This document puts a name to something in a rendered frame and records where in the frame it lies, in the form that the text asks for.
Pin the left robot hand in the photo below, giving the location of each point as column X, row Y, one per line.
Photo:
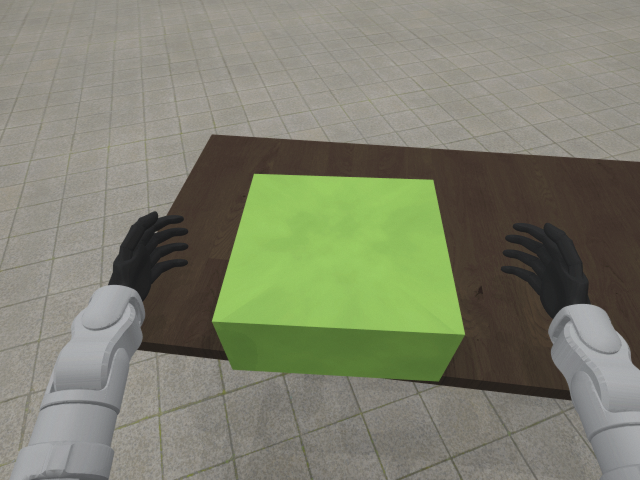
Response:
column 136, row 264

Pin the table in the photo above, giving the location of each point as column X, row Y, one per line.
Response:
column 481, row 195

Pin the robot right forearm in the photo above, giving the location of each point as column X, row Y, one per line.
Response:
column 604, row 386

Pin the robot left forearm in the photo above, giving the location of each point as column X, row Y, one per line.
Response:
column 72, row 436

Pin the right robot hand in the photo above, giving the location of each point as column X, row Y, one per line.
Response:
column 560, row 281

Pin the carton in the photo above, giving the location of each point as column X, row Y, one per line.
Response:
column 342, row 276

